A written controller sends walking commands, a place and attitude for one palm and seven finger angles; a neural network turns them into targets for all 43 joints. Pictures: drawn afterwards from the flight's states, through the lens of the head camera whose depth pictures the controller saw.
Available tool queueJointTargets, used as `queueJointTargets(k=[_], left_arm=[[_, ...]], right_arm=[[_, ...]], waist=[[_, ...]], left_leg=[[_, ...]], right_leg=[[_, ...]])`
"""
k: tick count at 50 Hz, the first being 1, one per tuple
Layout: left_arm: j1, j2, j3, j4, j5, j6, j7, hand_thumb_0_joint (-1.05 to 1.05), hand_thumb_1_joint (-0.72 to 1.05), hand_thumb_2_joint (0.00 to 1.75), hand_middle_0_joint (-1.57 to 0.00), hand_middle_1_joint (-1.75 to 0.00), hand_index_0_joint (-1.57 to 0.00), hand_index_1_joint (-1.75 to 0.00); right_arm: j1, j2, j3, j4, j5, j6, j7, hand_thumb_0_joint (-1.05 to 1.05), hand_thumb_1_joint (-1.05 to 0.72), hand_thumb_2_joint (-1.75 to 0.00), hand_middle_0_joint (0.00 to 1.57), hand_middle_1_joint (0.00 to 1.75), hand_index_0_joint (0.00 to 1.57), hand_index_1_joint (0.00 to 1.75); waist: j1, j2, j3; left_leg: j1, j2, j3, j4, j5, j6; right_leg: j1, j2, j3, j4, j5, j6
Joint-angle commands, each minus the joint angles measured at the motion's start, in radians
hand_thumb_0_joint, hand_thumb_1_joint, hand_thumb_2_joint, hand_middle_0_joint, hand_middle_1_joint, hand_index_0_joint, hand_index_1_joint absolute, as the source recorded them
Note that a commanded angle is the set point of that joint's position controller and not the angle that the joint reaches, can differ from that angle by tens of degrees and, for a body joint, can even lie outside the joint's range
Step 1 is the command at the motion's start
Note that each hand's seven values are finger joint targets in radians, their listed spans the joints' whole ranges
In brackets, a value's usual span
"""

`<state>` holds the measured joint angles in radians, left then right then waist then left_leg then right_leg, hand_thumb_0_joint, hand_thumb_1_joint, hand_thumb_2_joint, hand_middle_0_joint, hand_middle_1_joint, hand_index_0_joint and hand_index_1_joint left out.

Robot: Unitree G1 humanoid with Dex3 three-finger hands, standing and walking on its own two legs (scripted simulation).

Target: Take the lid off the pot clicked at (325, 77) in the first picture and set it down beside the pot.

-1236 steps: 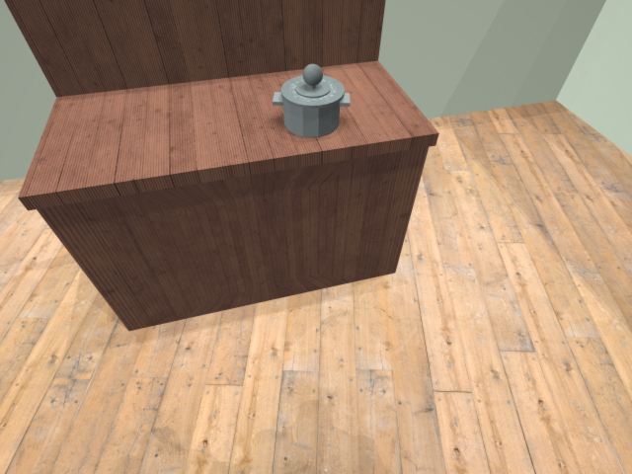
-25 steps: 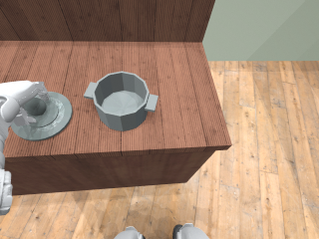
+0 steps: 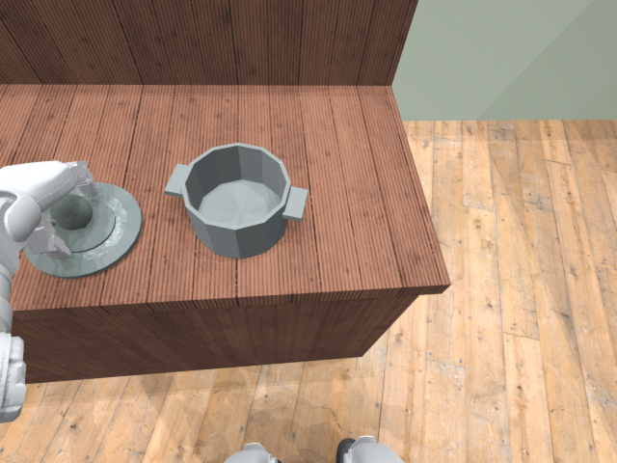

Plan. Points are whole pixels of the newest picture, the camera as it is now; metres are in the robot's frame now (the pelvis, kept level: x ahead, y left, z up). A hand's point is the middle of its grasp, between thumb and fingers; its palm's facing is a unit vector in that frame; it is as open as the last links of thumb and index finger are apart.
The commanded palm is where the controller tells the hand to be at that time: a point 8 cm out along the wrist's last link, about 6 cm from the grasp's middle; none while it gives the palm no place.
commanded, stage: raise the empty hand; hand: left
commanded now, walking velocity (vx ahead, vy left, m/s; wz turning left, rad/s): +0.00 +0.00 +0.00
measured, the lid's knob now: (71, 212) +0.45 +0.33 -0.01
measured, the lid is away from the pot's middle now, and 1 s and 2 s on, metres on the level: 0.23 0.23 0.23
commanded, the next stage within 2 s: draw the hand back to the body in 1.32 s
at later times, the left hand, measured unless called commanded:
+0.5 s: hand (27, 207) +0.41 +0.34 +0.06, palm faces -0.42 -0.10 -0.90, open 11.0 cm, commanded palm +0.44 +0.33 +0.12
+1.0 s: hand (3, 171) +0.43 +0.34 +0.11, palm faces -0.39 -0.10 -0.92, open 11.0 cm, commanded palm +0.44 +0.33 +0.17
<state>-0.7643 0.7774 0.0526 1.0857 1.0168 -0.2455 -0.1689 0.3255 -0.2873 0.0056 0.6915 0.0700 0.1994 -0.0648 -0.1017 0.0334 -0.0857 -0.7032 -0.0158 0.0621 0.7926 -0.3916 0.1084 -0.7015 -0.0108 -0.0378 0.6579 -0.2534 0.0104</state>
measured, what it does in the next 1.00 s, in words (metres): stands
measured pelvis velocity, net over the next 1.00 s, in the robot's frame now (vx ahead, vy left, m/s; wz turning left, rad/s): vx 0.01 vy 0.00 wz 0.03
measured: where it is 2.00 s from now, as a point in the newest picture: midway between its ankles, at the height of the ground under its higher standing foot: outside the picture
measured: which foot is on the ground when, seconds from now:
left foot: down 0.00-1.00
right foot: down 0.00-1.00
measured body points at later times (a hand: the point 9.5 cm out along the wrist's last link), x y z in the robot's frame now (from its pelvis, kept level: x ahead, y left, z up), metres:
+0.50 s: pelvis +0.00 +0.00 +0.01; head +0.08 +0.02 +0.46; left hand +0.43 +0.34 +0.11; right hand +0.05 -0.28 -0.11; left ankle -0.01 +0.04 -0.71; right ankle +0.03 -0.16 -0.71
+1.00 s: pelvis +0.01 +0.00 +0.02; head +0.08 +0.01 +0.47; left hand +0.44 +0.34 +0.16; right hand +0.08 -0.28 -0.10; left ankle -0.01 +0.04 -0.71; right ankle +0.03 -0.16 -0.71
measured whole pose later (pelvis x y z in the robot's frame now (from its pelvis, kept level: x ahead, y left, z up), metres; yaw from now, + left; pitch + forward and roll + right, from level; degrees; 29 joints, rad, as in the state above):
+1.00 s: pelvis +0.01 +0.00 +0.02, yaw +2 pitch +10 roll -3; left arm -0.82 0.79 0.00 1.00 0.95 -0.19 -0.30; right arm 0.29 -0.29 0.01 0.69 0.09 0.17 -0.07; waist -0.07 0.04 -0.05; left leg -0.45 -0.04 0.05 0.58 -0.32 0.11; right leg -0.45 -0.03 -0.04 0.46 -0.19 0.02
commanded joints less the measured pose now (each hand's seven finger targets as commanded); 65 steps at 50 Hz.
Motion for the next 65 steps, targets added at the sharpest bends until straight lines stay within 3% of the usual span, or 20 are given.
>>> queueJointTargets(k=[1,3,6,12,15,17,19,22,31,34,36,44,45,49,52,54,58,61,64,65], left_arm=[[-0.37,0.303,0.057,-0.158,-0.023,-0.007,0.043,0.0,0.04,0.54,-0.31,-0.93,-0.31,-0.93],[-0.376,0.321,0.07,-0.186,-0.027,0.0,0.045,0.0,0.04,0.54,-0.31,-0.93,-0.31,-0.93],[-0.423,0.355,0.1,-0.31,-0.022,-0.006,0.053,0.0,0.04,0.54,-0.31,-0.93,-0.31,-0.93],[-0.367,0.301,0.048,-0.152,-0.05,0.038,0.046,0.0,0.04,0.54,-0.31,-0.93,-0.31,-0.93],[-0.383,0.27,0.016,-0.199,-0.035,0.042,0.034,0.0,0.04,0.54,-0.31,-0.93,-0.31,-0.93],[-0.412,0.27,0.009,-0.205,-0.044,0.042,0.014,0.0,0.04,0.54,-0.31,-0.93,-0.31,-0.93],[-0.427,0.361,0.075,-0.234,-0.054,0.035,0.002,0.0,0.04,0.54,-0.31,-0.93,-0.31,-0.93],[-0.469,0.301,0.021,-0.236,-0.058,0.037,-0.014,0.0,0.04,0.54,-0.31,-0.93,-0.31,-0.93],[-0.428,0.303,0.03,-0.236,-0.068,0.032,-0.049,0.0,0.04,0.54,-0.31,-0.93,-0.31,-0.93],[-0.445,0.374,0.085,-0.283,-0.071,0.025,-0.055,0.0,0.04,0.54,-0.31,-0.93,-0.31,-0.93],[-0.458,0.317,0.036,-0.275,-0.07,0.031,-0.059,0.0,0.04,0.54,-0.31,-0.93,-0.31,-0.93],[-0.472,0.348,0.057,-0.277,-0.085,0.045,-0.084,0.0,0.04,0.54,-0.31,-0.93,-0.31,-0.93],[-0.465,0.301,0.015,-0.246,-0.083,0.054,-0.089,0.0,0.04,0.54,-0.31,-0.93,-0.31,-0.93],[-0.538,0.393,0.077,-0.353,-0.076,0.042,-0.101,0.0,0.04,0.54,-0.31,-0.93,-0.31,-0.93],[-0.512,0.338,0.049,-0.322,-0.09,0.047,-0.113,0.0,0.04,0.54,-0.31,-0.93,-0.31,-0.93],[-0.468,0.392,0.095,-0.282,-0.095,0.045,-0.117,0.0,0.04,0.54,-0.31,-0.93,-0.31,-0.93],[-0.485,0.326,0.021,-0.23,-0.092,0.072,-0.138,0.0,0.04,0.54,-0.31,-0.93,-0.31,-0.93],[-0.579,0.342,0.02,-0.35,-0.081,0.063,-0.152,0.0,0.04,0.54,-0.31,-0.93,-0.31,-0.93],[-0.525,0.4,0.083,-0.308,-0.097,0.049,-0.159,0.0,0.04,0.54,-0.31,-0.93,-0.31,-0.93],[-0.494,0.366,0.058,-0.247,-0.102,0.056,-0.163,0.0,0.04,0.54,-0.31,-0.93,-0.31,-0.93]], right_arm=[[0.113,-0.198,-0.063,-0.037,-0.004,-0.011,-0.014,0.0,-0.9,-0.9,0.2,0.3,0.2,0.3],[0.107,-0.199,-0.065,-0.045,-0.002,-0.008,-0.008,0.0,-0.9,-0.9,0.2,0.3,0.2,0.3],[0.103,-0.192,-0.073,-0.048,-0.004,-0.006,-0.008,0.0,-0.9,-0.9,0.2,0.3,0.2,0.3],[0.081,-0.196,-0.057,-0.046,0.01,-0.015,-0.005,0.0,-0.9,-0.9,0.2,0.3,0.2,0.3],[0.077,-0.188,-0.062,-0.06,0.012,-0.023,-0.002,0.0,-0.9,-0.9,0.2,0.3,0.2,0.3],[0.074,-0.192,-0.059,-0.055,0.013,-0.028,-0.004,0.0,-0.9,-0.9,0.2,0.3,0.2,0.3],[0.069,-0.199,-0.055,-0.067,0.016,-0.033,-0.014,0.0,-0.9,-0.9,0.2,0.3,0.2,0.3],[0.067,-0.196,-0.054,-0.059,0.017,-0.045,-0.024,0.0,-0.9,-0.9,0.2,0.3,0.2,0.3],[0.059,-0.19,-0.054,-0.066,0.016,-0.054,-0.021,0.0,-0.9,-0.9,0.2,0.3,0.2,0.3],[0.046,-0.193,-0.054,-0.078,0.017,-0.05,-0.023,0.0,-0.9,-0.9,0.2,0.3,0.2,0.3],[0.046,-0.186,-0.053,-0.073,0.017,-0.05,-0.022,0.0,-0.9,-0.9,0.2,0.3,0.2,0.3],[0.027,-0.192,-0.053,-0.075,0.022,-0.051,-0.021,0.0,-0.9,-0.9,0.2,0.3,0.2,0.3],[0.026,-0.186,-0.051,-0.075,0.022,-0.052,-0.02,0.0,-0.9,-0.9,0.2,0.3,0.2,0.3],[0.014,-0.189,-0.052,-0.085,0.018,-0.052,-0.024,0.0,-0.9,-0.9,0.2,0.3,0.2,0.3],[0.01,-0.179,-0.053,-0.081,0.017,-0.054,-0.023,0.0,-0.9,-0.9,0.2,0.3,0.2,0.3],[0.007,-0.188,-0.048,-0.086,0.018,-0.054,-0.024,0.0,-0.9,-0.9,0.2,0.3,0.2,0.3],[-0.008,-0.188,-0.044,-0.085,0.023,-0.054,-0.017,0.0,-0.9,-0.9,0.2,0.3,0.2,0.3],[-0.012,-0.181,-0.048,-0.094,0.019,-0.053,-0.018,0.0,-0.9,-0.9,0.2,0.3,0.2,0.3],[-0.006,-0.186,-0.048,-0.092,0.018,-0.058,-0.026,0.0,-0.9,-0.9,0.2,0.3,0.2,0.3],[-0.003,-0.183,-0.043,-0.09,0.018,-0.057,-0.027,0.0,-0.9,-0.9,0.2,0.3,0.2,0.3]], waist=[[-0.002,0.13,-0.391],[0.011,0.135,-0.399],[0.024,0.214,-0.503],[0.013,0.073,-0.318],[0.019,0.141,-0.354],[0.014,0.118,-0.335],[0.026,0.092,-0.374],[0.009,0.107,-0.337],[0.024,0.104,-0.343],[0.036,0.117,-0.369],[0.026,0.126,-0.352],[0.032,0.082,-0.336],[0.022,0.096,-0.307],[0.037,0.155,-0.385],[0.031,0.11,-0.371],[0.041,0.065,-0.356],[0.032,0.043,-0.262],[0.033,0.13,-0.345],[0.038,0.081,-0.357],[0.029,0.047,-0.335]], left_leg=[[0.444,0.048,-0.13,-0.082,0.6,-0.104],[0.437,0.043,-0.129,-0.099,0.554,-0.102],[0.566,0.052,-0.15,-0.1,0.704,-0.123],[0.396,0.035,-0.116,-0.147,0.475,-0.088],[0.479,0.039,-0.134,-0.161,0.525,-0.107],[0.48,0.045,-0.137,-0.168,0.498,-0.102],[0.469,0.035,-0.128,-0.179,0.465,-0.087],[0.489,0.042,-0.133,-0.195,0.446,-0.088],[0.527,0.042,-0.13,-0.207,0.574,-0.094],[0.533,0.036,-0.13,-0.225,0.588,-0.091],[0.559,0.041,-0.138,-0.229,0.613,-0.098],[0.555,0.038,-0.128,-0.263,0.593,-0.083],[0.553,0.037,-0.127,-0.265,0.593,-0.086],[0.624,0.038,-0.137,-0.273,0.675,-0.091],[0.632,0.044,-0.137,-0.272,0.689,-0.087],[0.586,0.035,-0.126,-0.278,0.668,-0.075],[0.526,0.033,-0.114,-0.303,0.553,-0.067],[0.623,0.038,-0.135,-0.299,0.664,-0.081],[0.612,0.035,-0.124,-0.289,0.668,-0.067],[0.582,0.029,-0.114,-0.291,0.639,-0.059]], right_leg=[[0.008,0.054,-0.037,-0.036,0.148,-0.066],[0.038,0.051,-0.032,-0.045,0.138,-0.069],[0.062,0.049,-0.029,-0.048,0.184,-0.072],[0.109,0.045,-0.028,-0.082,0.15,-0.067],[0.097,0.044,-0.03,-0.086,0.133,-0.072],[0.095,0.044,-0.031,-0.099,0.12,-0.071],[0.165,0.038,-0.015,-0.109,0.149,-0.07],[0.135,0.036,-0.025,-0.122,0.122,-0.067],[0.196,0.034,-0.021,-0.149,0.188,-0.066],[0.254,0.028,-0.014,-0.159,0.222,-0.07],[0.229,0.032,-0.025,-0.167,0.207,-0.066],[0.301,0.023,-0.012,-0.202,0.246,-0.066],[0.28,0.027,-0.018,-0.202,0.23,-0.063],[0.325,0.019,-0.012,-0.213,0.271,-0.068],[0.329,0.022,-0.017,-0.227,0.271,-0.06],[0.376,0.017,-0.008,-0.228,0.311,-0.062],[0.354,0.018,-0.015,-0.242,0.266,-0.062],[0.36,0.018,-0.016,-0.246,0.278,-0.064],[0.391,0.016,-0.011,-0.244,0.309,-0.06],[0.394,0.02,-0.011,-0.245,0.313,-0.056]])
